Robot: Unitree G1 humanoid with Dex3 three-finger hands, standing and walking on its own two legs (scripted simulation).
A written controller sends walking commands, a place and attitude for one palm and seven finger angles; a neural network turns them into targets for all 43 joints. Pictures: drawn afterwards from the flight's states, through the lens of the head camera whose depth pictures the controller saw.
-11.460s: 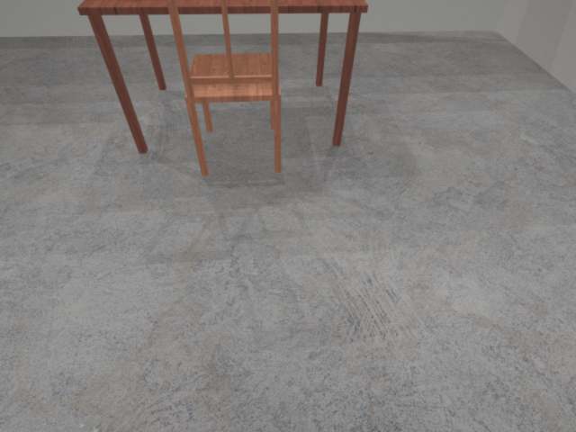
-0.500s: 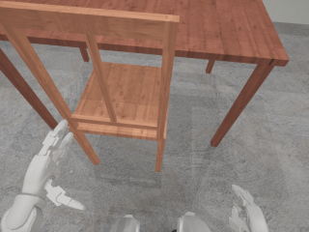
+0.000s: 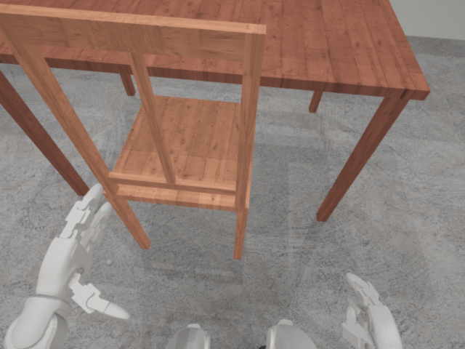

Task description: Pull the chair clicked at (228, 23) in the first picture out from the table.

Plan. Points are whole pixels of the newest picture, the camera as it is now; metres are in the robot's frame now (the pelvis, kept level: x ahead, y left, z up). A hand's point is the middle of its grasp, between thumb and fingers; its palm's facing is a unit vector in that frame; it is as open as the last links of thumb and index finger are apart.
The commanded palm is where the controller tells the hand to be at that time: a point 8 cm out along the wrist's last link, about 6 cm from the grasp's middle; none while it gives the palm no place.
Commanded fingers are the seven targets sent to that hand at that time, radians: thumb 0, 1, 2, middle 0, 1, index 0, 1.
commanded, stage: aim the fingers beside a spindle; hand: left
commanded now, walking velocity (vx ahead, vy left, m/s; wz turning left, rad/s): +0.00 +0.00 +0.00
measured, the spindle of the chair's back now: (157, 131) +0.52 +0.19 +0.03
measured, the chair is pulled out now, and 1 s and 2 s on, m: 0.00 0.00 0.00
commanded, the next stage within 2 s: none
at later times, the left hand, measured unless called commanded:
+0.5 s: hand (127, 237) +0.29 +0.19 +0.02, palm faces -0.09 -0.99 -0.05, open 17.0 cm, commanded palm +0.27 +0.25 +0.03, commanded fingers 0.00 -0.50 0.30 -0.06 -0.08 -0.06 -0.08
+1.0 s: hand (141, 218) +0.33 +0.19 +0.00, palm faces -0.08 -1.00 -0.05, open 17.0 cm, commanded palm +0.32 +0.24 +0.01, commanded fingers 0.00 -0.50 0.30 -0.06 -0.08 -0.06 -0.08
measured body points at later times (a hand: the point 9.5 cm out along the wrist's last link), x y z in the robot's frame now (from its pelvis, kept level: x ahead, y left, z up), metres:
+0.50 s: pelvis +0.00 +0.00 -0.01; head +0.08 +0.01 +0.43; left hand +0.29 +0.25 +0.03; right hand +0.16 -0.25 -0.09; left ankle +0.00 +0.10 -0.66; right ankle +0.05 -0.10 -0.66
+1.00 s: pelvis -0.01 +0.00 -0.03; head +0.10 +0.01 +0.41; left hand +0.33 +0.24 +0.01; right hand +0.15 -0.25 -0.12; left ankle +0.00 +0.10 -0.66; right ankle +0.05 -0.10 -0.66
